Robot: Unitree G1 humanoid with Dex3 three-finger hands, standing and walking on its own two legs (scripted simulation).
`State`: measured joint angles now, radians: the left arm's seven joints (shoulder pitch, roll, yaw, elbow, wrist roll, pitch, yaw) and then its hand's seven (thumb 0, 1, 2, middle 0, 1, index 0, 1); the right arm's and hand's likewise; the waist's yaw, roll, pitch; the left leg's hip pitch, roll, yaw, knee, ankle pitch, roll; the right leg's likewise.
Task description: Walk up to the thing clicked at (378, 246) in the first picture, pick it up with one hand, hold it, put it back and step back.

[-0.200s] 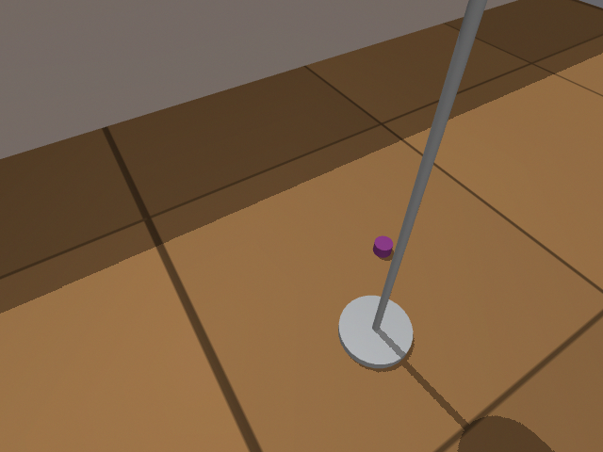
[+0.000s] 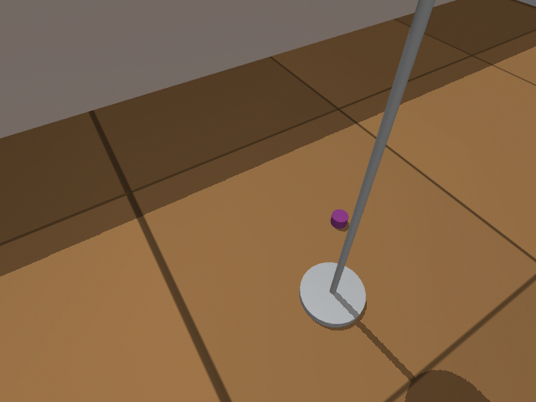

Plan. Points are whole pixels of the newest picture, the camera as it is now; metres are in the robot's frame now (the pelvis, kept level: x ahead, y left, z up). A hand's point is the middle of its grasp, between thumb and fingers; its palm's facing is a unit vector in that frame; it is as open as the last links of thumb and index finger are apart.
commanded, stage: stand
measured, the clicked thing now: (339, 218) +0.98 -0.31 -0.76
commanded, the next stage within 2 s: walk up in 0.92 s
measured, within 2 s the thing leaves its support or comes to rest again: neither
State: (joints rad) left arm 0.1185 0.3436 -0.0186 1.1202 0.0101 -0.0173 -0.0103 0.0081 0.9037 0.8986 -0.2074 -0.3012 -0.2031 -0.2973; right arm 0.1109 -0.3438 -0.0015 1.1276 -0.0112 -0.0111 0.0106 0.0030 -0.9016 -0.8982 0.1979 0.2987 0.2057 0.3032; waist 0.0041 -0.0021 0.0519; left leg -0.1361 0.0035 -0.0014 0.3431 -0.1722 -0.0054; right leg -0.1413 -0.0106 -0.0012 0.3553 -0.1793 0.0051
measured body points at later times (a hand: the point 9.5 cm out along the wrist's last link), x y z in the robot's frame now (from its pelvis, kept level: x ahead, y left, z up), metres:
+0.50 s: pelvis +0.01 +0.00 +0.00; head +0.02 +0.00 +0.45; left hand +0.09 +0.30 -0.13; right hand +0.09 -0.30 -0.13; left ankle +0.01 +0.12 -0.75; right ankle +0.01 -0.12 -0.75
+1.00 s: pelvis +0.01 +0.00 +0.00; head +0.03 +0.00 +0.44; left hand +0.09 +0.31 -0.13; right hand +0.09 -0.30 -0.13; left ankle +0.01 +0.12 -0.75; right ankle +0.01 -0.12 -0.75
